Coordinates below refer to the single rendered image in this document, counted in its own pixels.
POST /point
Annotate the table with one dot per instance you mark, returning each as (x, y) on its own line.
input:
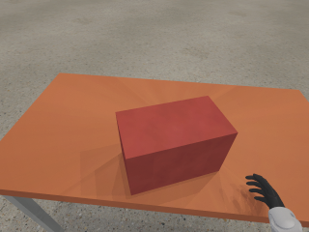
(66, 147)

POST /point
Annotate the carton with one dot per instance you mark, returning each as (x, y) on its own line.
(171, 142)

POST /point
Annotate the right robot forearm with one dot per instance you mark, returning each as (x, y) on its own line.
(282, 219)

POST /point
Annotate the robot right hand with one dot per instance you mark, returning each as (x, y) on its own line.
(269, 195)

